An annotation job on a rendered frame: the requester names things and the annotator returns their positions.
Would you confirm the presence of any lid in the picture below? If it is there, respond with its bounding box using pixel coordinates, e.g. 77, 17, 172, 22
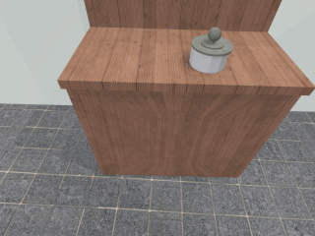
191, 34, 233, 57

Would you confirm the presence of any pot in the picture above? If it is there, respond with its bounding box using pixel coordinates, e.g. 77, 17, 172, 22
189, 46, 228, 74

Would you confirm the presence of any table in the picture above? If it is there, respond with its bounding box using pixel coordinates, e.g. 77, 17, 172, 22
57, 0, 315, 178

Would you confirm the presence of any knob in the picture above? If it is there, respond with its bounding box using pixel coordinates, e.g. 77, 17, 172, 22
208, 27, 221, 41

